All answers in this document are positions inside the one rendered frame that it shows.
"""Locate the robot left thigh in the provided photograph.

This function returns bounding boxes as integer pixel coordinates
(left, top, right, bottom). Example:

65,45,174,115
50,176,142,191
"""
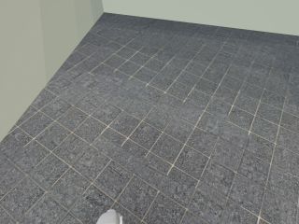
96,211,123,224

